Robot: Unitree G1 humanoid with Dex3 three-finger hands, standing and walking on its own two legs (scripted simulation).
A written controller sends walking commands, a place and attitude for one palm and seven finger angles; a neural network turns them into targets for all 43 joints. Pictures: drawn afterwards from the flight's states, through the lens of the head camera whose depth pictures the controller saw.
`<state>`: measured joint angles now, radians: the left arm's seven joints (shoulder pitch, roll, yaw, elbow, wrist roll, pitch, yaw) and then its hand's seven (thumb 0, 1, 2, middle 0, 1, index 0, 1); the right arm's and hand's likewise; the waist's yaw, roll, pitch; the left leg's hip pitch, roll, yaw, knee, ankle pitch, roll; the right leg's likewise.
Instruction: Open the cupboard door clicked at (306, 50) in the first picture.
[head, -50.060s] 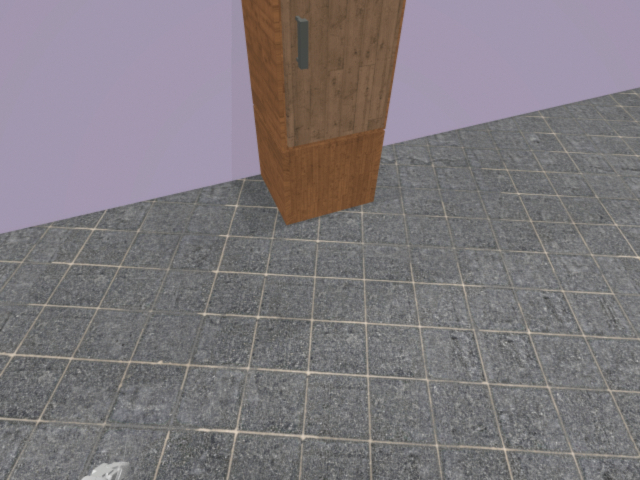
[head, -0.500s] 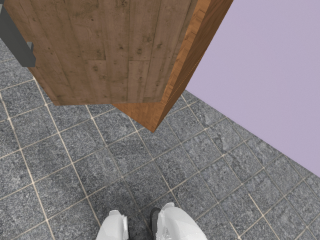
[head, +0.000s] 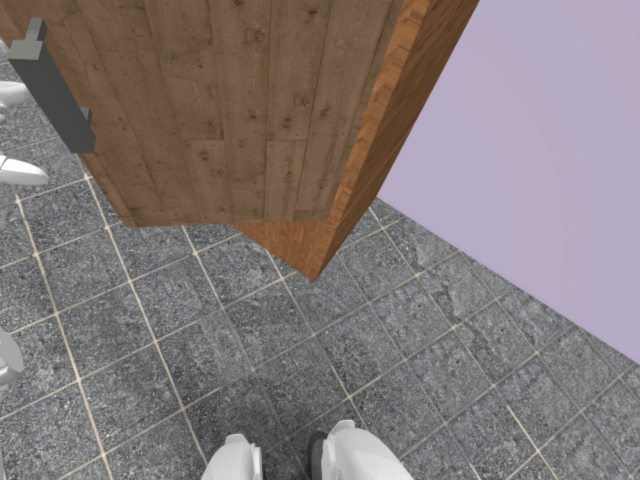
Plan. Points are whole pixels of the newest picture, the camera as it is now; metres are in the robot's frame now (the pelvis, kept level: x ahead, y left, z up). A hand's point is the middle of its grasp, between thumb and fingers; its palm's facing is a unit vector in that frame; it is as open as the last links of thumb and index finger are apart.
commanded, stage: slide the fingers in behind the handle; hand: left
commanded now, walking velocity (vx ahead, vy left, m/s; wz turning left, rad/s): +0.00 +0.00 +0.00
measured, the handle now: (61, 90) +0.54 +0.26 +0.09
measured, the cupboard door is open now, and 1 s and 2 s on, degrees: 41 40 39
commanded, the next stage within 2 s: close the thumb around the handle in 1.18 s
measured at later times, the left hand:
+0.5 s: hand (36, 125) +0.49 +0.27 +0.09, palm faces +0.04 -1.00 +0.01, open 14.0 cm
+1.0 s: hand (62, 120) +0.50 +0.25 +0.09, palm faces +0.04 -1.00 +0.00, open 14.0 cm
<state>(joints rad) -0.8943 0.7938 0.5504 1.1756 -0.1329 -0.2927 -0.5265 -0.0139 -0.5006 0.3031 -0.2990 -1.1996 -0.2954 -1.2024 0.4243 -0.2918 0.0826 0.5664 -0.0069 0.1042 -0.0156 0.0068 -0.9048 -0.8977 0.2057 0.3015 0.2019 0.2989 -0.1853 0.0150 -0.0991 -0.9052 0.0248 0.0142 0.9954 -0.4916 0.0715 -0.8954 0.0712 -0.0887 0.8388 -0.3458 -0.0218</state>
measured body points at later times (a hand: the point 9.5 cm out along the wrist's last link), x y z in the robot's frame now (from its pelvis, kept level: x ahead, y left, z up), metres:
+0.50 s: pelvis +0.00 -0.01 +0.00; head +0.14 +0.03 +0.43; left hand +0.48 +0.33 +0.09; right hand +0.01 -0.28 -0.09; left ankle -0.02 +0.06 -0.68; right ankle +0.02 -0.12 -0.68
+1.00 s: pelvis +0.01 -0.01 +0.00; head +0.14 +0.02 +0.43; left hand +0.49 +0.31 +0.09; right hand +0.01 -0.27 -0.10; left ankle -0.02 +0.06 -0.68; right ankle +0.02 -0.12 -0.68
